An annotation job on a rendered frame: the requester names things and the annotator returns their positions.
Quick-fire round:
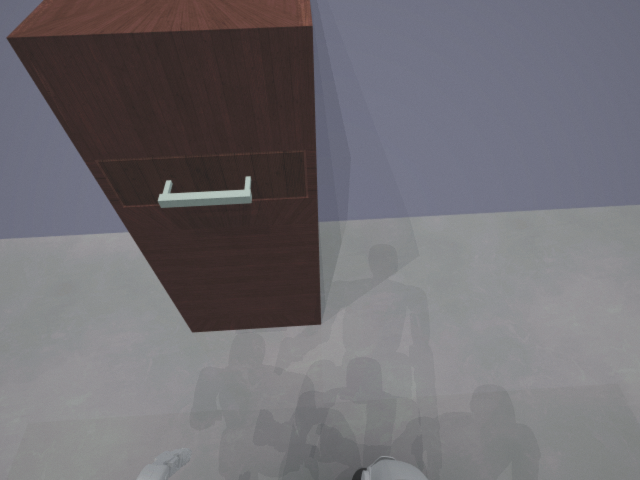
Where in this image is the robot right thigh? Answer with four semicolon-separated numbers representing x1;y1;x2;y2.
361;460;428;480

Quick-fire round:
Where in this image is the handle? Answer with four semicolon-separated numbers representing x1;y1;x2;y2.
158;176;252;208

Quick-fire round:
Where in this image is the robot right shin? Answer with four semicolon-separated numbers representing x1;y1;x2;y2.
370;456;395;467

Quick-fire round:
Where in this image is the cabinet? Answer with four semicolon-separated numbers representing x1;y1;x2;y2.
6;0;321;332

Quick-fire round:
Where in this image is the left robot hand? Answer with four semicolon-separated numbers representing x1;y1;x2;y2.
136;448;192;480

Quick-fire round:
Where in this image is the drawer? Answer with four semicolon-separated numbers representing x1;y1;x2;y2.
98;150;306;206

